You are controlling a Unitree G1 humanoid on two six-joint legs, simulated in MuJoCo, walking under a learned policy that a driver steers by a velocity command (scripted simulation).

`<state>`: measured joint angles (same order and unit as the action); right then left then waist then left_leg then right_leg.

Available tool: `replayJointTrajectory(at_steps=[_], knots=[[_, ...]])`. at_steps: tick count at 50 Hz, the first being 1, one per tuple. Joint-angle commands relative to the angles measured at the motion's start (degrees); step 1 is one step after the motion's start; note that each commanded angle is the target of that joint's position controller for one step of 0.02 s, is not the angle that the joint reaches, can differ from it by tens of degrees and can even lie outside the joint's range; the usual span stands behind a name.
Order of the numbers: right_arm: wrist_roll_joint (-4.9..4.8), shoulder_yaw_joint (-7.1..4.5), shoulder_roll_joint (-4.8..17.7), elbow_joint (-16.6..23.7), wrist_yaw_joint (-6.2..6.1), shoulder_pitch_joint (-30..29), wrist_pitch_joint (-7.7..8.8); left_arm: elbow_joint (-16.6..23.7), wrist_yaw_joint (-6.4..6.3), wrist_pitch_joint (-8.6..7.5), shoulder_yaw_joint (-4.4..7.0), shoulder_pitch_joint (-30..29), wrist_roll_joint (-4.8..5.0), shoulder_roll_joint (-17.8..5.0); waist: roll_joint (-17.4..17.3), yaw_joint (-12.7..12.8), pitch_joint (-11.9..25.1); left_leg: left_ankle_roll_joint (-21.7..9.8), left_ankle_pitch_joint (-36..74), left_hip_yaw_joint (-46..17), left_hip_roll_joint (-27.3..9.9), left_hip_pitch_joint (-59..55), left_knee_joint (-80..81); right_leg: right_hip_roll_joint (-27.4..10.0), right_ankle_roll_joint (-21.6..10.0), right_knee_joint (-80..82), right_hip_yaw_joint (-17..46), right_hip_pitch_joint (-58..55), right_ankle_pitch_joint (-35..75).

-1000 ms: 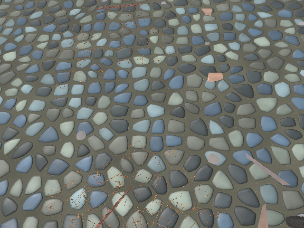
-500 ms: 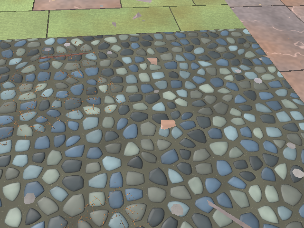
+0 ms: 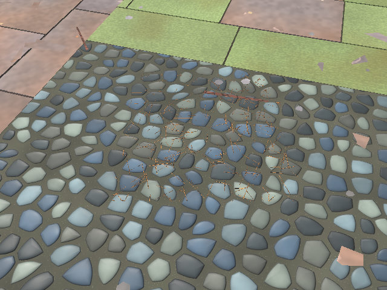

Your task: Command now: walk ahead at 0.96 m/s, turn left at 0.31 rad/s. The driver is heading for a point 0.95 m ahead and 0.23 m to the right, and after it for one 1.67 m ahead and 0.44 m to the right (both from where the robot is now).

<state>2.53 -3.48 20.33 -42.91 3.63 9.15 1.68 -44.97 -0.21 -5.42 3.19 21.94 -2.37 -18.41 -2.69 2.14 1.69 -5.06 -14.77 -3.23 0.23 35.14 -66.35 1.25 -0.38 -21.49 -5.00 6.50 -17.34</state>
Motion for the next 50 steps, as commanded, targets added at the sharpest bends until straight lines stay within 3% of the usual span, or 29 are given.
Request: replayJointTrajectory(at_steps=[1,5,7,9,10,11,12,13,14,15,17,19,22,26,28,29,31,32,33,34,35,36,37,38,41,44,46,48,50], knots=[[0.4,1.74,-0.5,7.44,1.16,-6.59,0.44,0.63,0.54,-2.0,-0.04,0.7,0.66,-2.87,6.99,-2.28,-10.01,0.84,5.05,-5.12,-3.05,14.04,6.95,-15.34,-8.88,17.69,14.15,-0.13,1.94],[0.24,3.69,-1.73,9.52,2.65,-14.35,1.37,-2.05,1.16,-2.14,-0.07,3.23,2.59,-4.69,3.61,-1.47,-9.4,0.23,16.93,8.48,-1.0,-9.18,24.58,-10.52,-8.82,24.55,6.47,9.35,24.22],[0.15,3.16,0.75,9.2,1.39,-11.51,1.77,-2.96,1.25,-2.11,1.2,3.26,1.97,-10.7,6.12,-4.65,-7.14,-0.43,10.97,7.2,0.3,-14.93,27.82,-13.8,-8.68,15.96,6.63,2.76,49.36],[0.73,1.07,4.92,4.26,-0.96,4.33,1.91,-4.29,0.65,-1.02,1.79,3.93,1.68,-13.45,6.66,-12.54,3.61,-0.76,4.39,6.68,3.6,-34.36,31.68,-12.3,-6.8,-7.04,5.53,1.62,59.18],[1.64,-0.57,8.91,1.64,-2.39,14.14,1.94,-4.11,0.59,-0.94,1.09,4.08,1.67,-11.37,6.13,-16.91,9.09,-0.75,1.19,1.47,-2.28,-49.95,31.01,-9.27,-6.0,-24.09,5.07,12.52,46.37],[3.18,-1.88,14.17,0.91,-3.5,19.14,2.62,-2.24,0.91,-0.94,-1.0,8.09,1.7,-0.74,-10.19,-12.62,17.23,-1.67,-19.88,-21.1,-21.12,-62.08,35.61,-2.07,-5.65,-48.37,5.51,26.64,-6.76],[2.14,-2.01,14.63,2.3,-3.55,18.56,2.24,-0.35,0.65,-0.53,-0.52,8.99,4.08,-2.56,-11.73,-11.49,23.99,-2.89,-27.35,-42.95,-28.29,-59.01,48.41,0.44,-6.48,-59.47,11.11,31.81,-8.69],[1.2,-1.38,10.01,1.62,-3.55,12.65,2.17,0.04,0.51,0.21,0.49,3.09,3.61,-5.72,-4.73,-9.25,12.67,-2.29,-26.15,-34.89,-24.01,-50.68,50.07,-3.32,-6.64,-59.69,10.86,35.83,-0.85],[0.75,-0.47,5.75,1.51,-3.47,8.54,2.61,-0.12,1.01,0.47,0.07,1.06,3.01,-4.27,-2.57,-7.27,4.69,-2.39,-17.21,-25.65,-21.72,-42.32,50.26,-5.45,-6.21,-56.35,9.66,35.99,3.2],[0.78,-0.17,3.86,1.06,-3.35,6.42,3.0,-1.11,1.51,1.06,-0.08,0.94,2.53,-2.91,-1.92,-5.13,1.4,-1.69,-9.34,-18.94,-19.24,-36.69,51.57,-7.0,-5.56,-54.32,9.56,33.86,4.25],[-0.16,0.49,1.21,-0.38,-3.41,6.64,3.9,-2.07,2.39,3.14,-0.12,2.45,1.37,-0.64,-3.33,-1.96,-0.95,-0.98,-3.1,-9.78,-17.19,-30.02,54.18,-8.53,-4.57,-53.03,9.01,30.51,4.18],[-1.54,0.77,-0.56,-2.53,-3.03,7.9,5.12,-0.25,3.02,4.69,-0.21,-2.42,1.12,1.07,-2.08,-1.08,-4.61,0.12,3.84,-2.56,-16.09,-29.21,56.87,-9.77,-4.31,-51.73,8.32,34.5,5.39],[-1.56,1.28,-2.62,-4.34,-2.89,8.69,6.04,3.45,4.08,5.14,-0.92,-10.85,1.15,2.29,-2.27,-0.7,-8.16,2.07,16.65,9.64,-12.05,-27.42,59.43,-8.98,-4.38,-45.57,4.55,36.8,14.22],[-1.29,0.84,0.61,-5.57,-3.97,9.56,6.28,6.96,5.5,4.8,-1.98,-19.23,1.28,1.26,1.06,-0.19,-10.61,3.62,33.63,18.91,-10.32,-29.83,61.24,-5.86,-7.08,-27.34,-2.4,31.54,22.12],[-1.26,0.44,3.64,-5.9,-4.87,12.1,5.87,7.02,5.72,4.64,-1.93,-19.8,1.35,-0.14,0.59,0.45,-8.48,4.59,58.34,20.58,-11.11,-34.91,56.33,-1.08,-8.79,-22.12,-6.94,24.84,22.55],[-1.15,-0.06,5.78,-5.56,-5.47,12.31,5.15,6.19,5.49,4.71,-1.64,-16.87,1.44,-1.41,-1.23,2.42,-5.92,5.05,69.51,20.49,-12.1,-38.0,51.1,1.01,-9.55,-21.4,-7.81,21.1,20.09],[-0.5,-1.2,9.37,-3.79,-6.29,8.53,3.09,2.01,4.52,4.95,0.16,-1.24,1.55,-5.77,-3.87,11.02,2.49,4.6,81.11,18.93,-14.39,-37.58,30.87,4.16,-11.91,-22.22,-6.3,4.86,12.96],[0.02,-1.44,9.78,-2.59,-6.07,6.09,2.08,-1.79,3.48,4.88,1.85,10.73,1.47,-8.61,-2.41,15.75,7.22,3.49,74.26,16.95,-14.57,-31.4,13.45,4.71,-14.03,-19.83,-2.38,-8.12,8.0],[0.2,-1.12,7.12,-3.17,-4.77,5.9,1.74,-3.21,1.94,4.93,3.33,12.16,2.04,-10.56,4.91,14.35,5.11,3.64,30.05,16.7,-6.57,-20.26,-8.94,2.73,-16.12,-15.24,3.31,-15.15,4.29],[1.26,1.41,-1.83,0.26,-4.03,7.15,2.92,-2.47,1.29,5.56,3.99,6.29,2.14,-14.74,17.67,5.7,0.4,5.24,-14.53,12.66,2.11,1.35,-29.96,-5.21,-19.83,-17.48,21.54,-19.07,16.65],[-0.32,1.81,0.01,6.81,-3.84,8.1,4.47,0.24,1.22,5.84,4.87,4.14,1.32,-18.37,17.52,3.61,11.47,5.66,-13.82,0.04,2.76,14.52,-33.21,-13.75,-29.28,-1.2,47.54,-29.17,-1.05],[0.22,1.78,3.18,6.57,-3.93,4.33,5.84,1.23,0.83,5.66,4.64,2.9,1.16,-14.77,6.04,3.82,5.55,5.18,-9.12,-2.55,-0.85,17.51,-27.1,-15.79,-26.51,8.35,52.77,-23.63,-11.24],[0.04,1.65,4.22,6.05,-3.85,2.89,6.15,0.56,0.55,5.26,3.87,0.82,1.19,-11.44,-0.56,0.89,-1.75,5.35,-5.2,-2.28,-3.15,14.89,-20.5,-14.27,-23.67,10.09,48.74,-13.65,-9.81],[0.95,1.98,3.48,5.93,-3.99,1.77,5.6,0.15,0.38,4.46,3.41,-0.81,1.38,-10.21,-3.22,-1.62,-4.55,6.16,-5.27,-2.27,-4.69,10.9,-16.4,-11.78,-22.26,9.77,43.87,-5.71,-3.64],[2.11,2.78,1.36,6.48,-3.5,1.48,1.97,0.66,0.11,1.79,2.27,-2.94,2.11,-7.96,-3.68,-5.22,-7.26,9.41,-6.02,-0.66,-8.16,1.16,-3.44,-4.88,-20.54,11.33,31.98,11.14,5.49],[1.0,4.29,-1.93,9.99,-2.26,-7.31,1.88,-0.27,0.32,0.28,2.23,-1.18,2.19,-7.21,-1.0,-2.3,-9.04,8.94,10.14,3.93,-8.29,-2.97,15.71,-0.17,-17.41,13.18,22.25,14.7,17.48],[-0.35,4.99,-4.03,10.29,-1.57,-10.9,2.4,-1.89,1.04,-0.71,1.88,2.95,3.33,-5.93,0.65,1.78,-7.61,6.0,24.71,7.1,-6.35,-8.55,27.08,-0.09,-13.81,15.37,18.28,11.53,26.94],[-1.41,4.67,-3.18,10.36,-1.69,-12.75,2.44,-2.92,1.34,-1.42,1.83,5.52,3.2,-6.69,3.41,4.03,-7.14,3.15,29.76,8.25,-5.25,-7.78,32.53,-2.99,-11.52,16.13,16.74,2.64,35.43],[-1.18,3.7,-0.7,10.49,-2.06,-14.05,2.71,-4.15,0.76,-1.55,1.83,6.29,2.06,-7.77,4.3,4.17,-6.1,0.48,26.35,9.24,-3.02,-6.3,36.91,-4.97,-9.56,14.03,14.09,-8.24,46.97]])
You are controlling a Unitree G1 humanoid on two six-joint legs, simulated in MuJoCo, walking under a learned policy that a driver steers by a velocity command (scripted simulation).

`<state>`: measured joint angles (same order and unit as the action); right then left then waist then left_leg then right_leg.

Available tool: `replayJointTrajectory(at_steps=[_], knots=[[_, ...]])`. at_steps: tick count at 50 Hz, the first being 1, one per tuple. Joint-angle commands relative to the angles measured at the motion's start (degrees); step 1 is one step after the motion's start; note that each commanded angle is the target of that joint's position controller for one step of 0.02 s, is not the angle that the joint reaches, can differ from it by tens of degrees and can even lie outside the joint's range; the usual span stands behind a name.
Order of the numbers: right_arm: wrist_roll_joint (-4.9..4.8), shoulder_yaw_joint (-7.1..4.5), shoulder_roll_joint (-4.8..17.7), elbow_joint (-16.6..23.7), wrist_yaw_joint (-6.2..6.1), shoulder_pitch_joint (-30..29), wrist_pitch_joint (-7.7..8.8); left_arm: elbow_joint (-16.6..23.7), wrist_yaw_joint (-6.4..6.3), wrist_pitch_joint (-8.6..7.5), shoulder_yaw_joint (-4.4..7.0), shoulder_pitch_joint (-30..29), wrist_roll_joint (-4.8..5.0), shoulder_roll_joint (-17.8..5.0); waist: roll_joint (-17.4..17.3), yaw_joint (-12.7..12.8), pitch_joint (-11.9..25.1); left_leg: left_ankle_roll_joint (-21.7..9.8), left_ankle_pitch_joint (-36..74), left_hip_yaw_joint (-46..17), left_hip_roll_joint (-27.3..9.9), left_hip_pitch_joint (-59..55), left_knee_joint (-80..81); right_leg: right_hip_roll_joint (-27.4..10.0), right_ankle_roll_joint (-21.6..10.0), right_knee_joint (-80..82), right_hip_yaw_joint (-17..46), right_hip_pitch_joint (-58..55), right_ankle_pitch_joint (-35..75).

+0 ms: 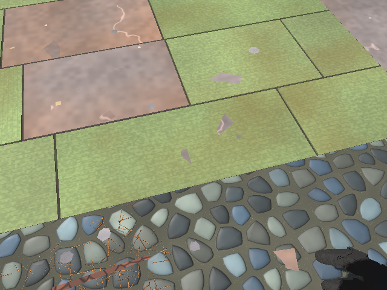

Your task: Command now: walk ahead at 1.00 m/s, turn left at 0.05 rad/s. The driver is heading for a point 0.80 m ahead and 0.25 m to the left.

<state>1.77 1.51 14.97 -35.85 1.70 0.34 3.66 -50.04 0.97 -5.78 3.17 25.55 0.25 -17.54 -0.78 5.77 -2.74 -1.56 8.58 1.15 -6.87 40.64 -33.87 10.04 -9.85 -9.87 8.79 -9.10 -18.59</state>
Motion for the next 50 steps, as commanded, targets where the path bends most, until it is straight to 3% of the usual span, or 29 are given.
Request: replayJointTrajectory(at_steps=[1,3,5,6,7,9,10,13,17,22,24,25,26,27,28,29,30,31,33,35,37,38,41,45,46,47,48,49,50], knots=[[-0.33,-2.0,6.29,2.76,-0.12,-3.53,0.89,0.68,-0.96,-1.0,2.08,2.5,-1.15,-10.03,3.83,-0.79,0.53,-3.95,-1.09,5.84,6.44,-13.23,4.85,-14.92,0.9,-0.6,-1.14,2.72,57.8],[-0.96,-3.83,9.99,-1.05,-0.45,9.16,0.74,0.61,-2.12,0.04,2.62,0.14,-3.27,-12.69,7.53,-8.31,7.65,-5.84,-10.79,5.58,10.86,-22.4,2.91,-17.56,2.44,-14.74,-3.82,-2.65,76.76],[-1.32,-6.25,13.89,-8.52,-1.75,33.87,-0.33,2.36,-2.86,1.38,2.44,-7.13,-4.6,-11.7,5.13,-21.23,15.47,-9.03,-21.31,0.98,8.11,-45.99,0.74,-15.05,3.53,-49.73,-9.05,11.46,67.97],[0.31,-7.83,19.23,-9.47,-1.92,34.71,-0.64,5.54,-1.51,0.53,0.22,-2.68,-2.66,-2.52,-13.94,-14.03,17.33,-18.32,-32.06,-28.12,-5.3,-62.42,2.15,-4.84,7.7,-76.3,-9.6,38.9,13.44],[-0.57,-7.61,15.85,-9.41,-0.83,29.67,-1.24,6.65,-0.83,-1.04,-0.71,-1.88,-2.22,-3.51,-14.85,-11.47,19.91,-22.45,-39.5,-54.01,-9.94,-64.87,17.34,-2.08,7.51,-80.63,-3.93,51.54,-4.88],[-0.92,-6.96,10.17,-8.58,-0.31,22.93,-0.87,8.85,-0.81,-2.07,-1.41,-11.96,-2.95,-6.36,2.29,-10.07,7.58,-19.54,-36.65,-41.35,-7.38,-49.17,20.02,-10.03,6.75,-72.36,-1.26,52.31,3.85],[-0.83,-6.45,8.53,-9.61,-0.54,23.29,-0.66,9.99,-0.64,-1.85,-1.73,-14.53,-3.61,-5.76,4.9,-8.47,3.51,-17.66,-31.75,-36.04,-4.48,-41.36,20.8,-11.56,7.14,-67.55,-2.02,49.91,3.67],[-1.45,-5.99,8.78,-11.68,-1.06,24.32,0.55,12.93,0.05,0.87,-3.1,-15.08,-5.26,-3.45,1.28,-3.98,-1.19,-16.86,-26.17,-28.86,1.08,-28.93,23.54,-14.0,9.96,-57.76,-3.61,47.19,0.08],[-1.75,-7.03,10.37,-10.72,-0.84,24.48,1.3,18.77,1.21,1.07,-4.88,-28.46,-3.48,-2.04,-0.43,-6.87,-5.51,-14.66,-17.81,-22.97,5.7,-17.25,28.97,-13.87,12.78,-35.01,-8.63,40.22,14.79],[-2.6,-8.11,11.87,-11.89,-0.86,29.21,1.08,20.95,0.65,0.67,-4.76,-33.26,-2.35,-2.31,-2.15,-11.13,-0.77,-10.01,5.35,-23.29,4.82,-29.63,22.7,-10.47,11.25,-21.86,-9.06,33.14,25.12],[-2.29,-8.41,13.11,-11.92,-1.52,28.82,0.82,19.87,-0.25,0.32,-3.61,-28.74,-2.44,-4.72,-2.14,-8.83,3.75,-7.6,18.95,-23.25,4.88,-34.02,13.17,-8.05,10.08,-18.17,-8.86,24.75,18.87],[-1.91,-8.82,15.16,-11.74,-1.45,27.69,0.88,17.9,-1.0,0.03,-2.48,-21.24,-2.18,-6.9,-2.19,-4.9,8.98,-6.48,23.56,-22.54,5.61,-34.26,3.22,-7.42,9.31,-18.21,-8.77,16.02,14.21],[-1.79,-9.02,15.71,-10.8,-1.17,24.5,1.32,15.4,-1.99,-0.34,-1.18,-10.4,-2.32,-9.28,-2.05,1.25,14.24,-5.53,17.87,-21.87,7.68,-27.52,-9.9,-11.55,8.08,-19.3,-5.48,2.64,10.59],[-1.55,-7.44,9.62,-8.88,-1.23,22.82,2.12,13.62,-3.39,-0.36,0.76,3.03,-3.73,-13.79,4.49,5.75,23.0,-6.07,-4.54,-17.21,10.14,-19.51,-27.98,-24.92,6.09,-19.73,6.59,-10.83,-9.51],[-4.54,-5.31,3.02,-5.45,-1.45,29.12,1.86,13.62,-3.09,0.07,1.68,0.09,-4.72,-17.36,23.14,-0.62,31.78,-4.11,-37.9,-10.42,15.13,-3.21,-44.86,-40.74,-0.85,-9.7,38.78,-21.97,-19.69],[-2.83,-5.37,7.64,-6.78,-2.05,25.8,0.54,14.05,-2.79,0.92,2.04,-4.79,-4.01,-12.92,14.7,-0.64,24.49,-5.04,-31.74,-7.98,8.8,4.78,-48.22,-37.6,-1.65,-7.06,39.4,-15.14,-27.95],[-1.5,-5.87,9.38,-6.89,-1.64,19.21,-0.1,14.15,-2.57,0.91,0.61,-7.93,-3.6,-6.76,6.96,0.31,14.86,-4.84,-26.95,-6.71,6.48,5.86,-45.65,-33.64,-0.06,-7.09,27.51,-6.8,-20.94],[-1.0,-5.95,8.71,-6.35,-0.88,16.26,-0.54,12.64,-2.26,0.81,0.05,-8.42,-3.79,-4.4,2.42,-0.57,8.68,-4.43,-25.38,-6.1,4.91,4.69,-43.24,-31.27,0.83,-6.1,18.87,0.75,-8.75],[0.41,-5.46,5.37,-4.58,0.34,13.8,-1.96,9.07,-2.16,-0.26,-0.62,-6.2,-3.56,-2.72,5.13,-3.43,2.44,-2.95,-27.9,-5.75,3.88,2.6,-40.6,-28.08,1.48,-6.75,6.99,8.92,21.91],[0.54,-4.76,2.95,-2.5,0.32,11.68,-2.9,6.34,-1.04,-1.57,-1.04,-4.37,-1.76,-0.74,5.79,-5.32,1.47,-2.05,-30.23,-5.55,4.25,3.77,-36.03,-27.04,2.45,-7.37,0.27,9.97,42.72],[0.66,-4.01,2.58,0.78,1.18,8.12,-2.53,6.11,-0.76,-2.05,-0.63,-8.47,-0.93,-2.69,7.8,-7.62,0.47,-1.41,-24.46,-4.21,5.01,0.87,-24.13,-24.85,3.44,-4.44,-6.41,14.65,48.34],[-5.11,-3.92,2.57,-0.09,0.84,10.64,-1.22,9.79,-1.74,-1.6,0.6,-18.87,1.87,-5.01,8.23,-9.87,-0.35,-0.52,-19.0,-3.55,4.52,-3.63,-15.46,-21.78,3.48,-3.46,-10.4,18.46,43.47],[-2.38,-3.74,4.32,0.28,2.39,7.68,0.64,8.3,-2.88,-2.03,2.01,-13.8,1.82,-10.24,5.46,-8.51,4.24,-0.16,-2.24,0.24,8.82,-23.13,-2.2,-21.11,4.18,-4.05,-13.62,23.08,44.6],[-0.35,-6.82,11.4,-2.63,0.85,18.82,-0.37,7.23,-2.66,-1.19,2.02,-11.05,2.28,-11.22,3.16,-16.05,9.68,-5.74,5.41,-1.98,10.09,-42.37,4.98,-18.29,8.45,-29.83,-15.7,22.89,46.04],[-0.04,-7.16,16.07,-2.84,-0.42,19.56,-0.82,8.04,-2.41,-0.68,0.5,-6.96,-0.44,-6.39,-11.47,-12.91,13.09,-9.5,39.09,-13.79,-1.5,-52.42,1.27,-11.83,11.4,-53.34,-17.0,32.76,-2.49],[1.88,-5.83,15.81,0.09,-0.48,16.85,-0.36,6.8,-1.17,-0.33,-1.52,5.74,0.37,-3.96,-16.76,-7.52,29.64,-23.73,53.3,-37.42,-18.37,-66.14,-1.07,-7.89,12.99,-73.47,-5.99,42.83,-24.33],[0.3,-5.68,12.42,1.32,0.21,15.37,-0.74,5.36,-0.75,0.34,-0.17,3.33,1.01,-10.53,-5.22,-10.68,33.47,-23.21,45.77,-34.34,-15.07,-61.26,1.83,-10.58,12.84,-73.33,0.26,40.04,-20.42],[-1.4,-5.38,11.35,1.21,0.59,11.17,-0.77,7.3,-0.98,1.0,0.08,-2.49,1.63,-10.83,-2.91,-9.24,23.73,-20.75,36.2,-27.96,-11.72,-53.39,3.99,-12.55,12.99,-69.41,-2.04,43.6,-17.75],[-2.46,-4.99,9.57,0.55,0.55,8.58,-0.73,7.37,-2.02,1.68,-0.02,-6.05,0.83,-9.75,1.89,-7.88,17.0,-17.78,28.96,-24.99,-8.86,-44.9,6.2,-14.41,13.65,-64.83,-3.71,44.45,-14.74]])
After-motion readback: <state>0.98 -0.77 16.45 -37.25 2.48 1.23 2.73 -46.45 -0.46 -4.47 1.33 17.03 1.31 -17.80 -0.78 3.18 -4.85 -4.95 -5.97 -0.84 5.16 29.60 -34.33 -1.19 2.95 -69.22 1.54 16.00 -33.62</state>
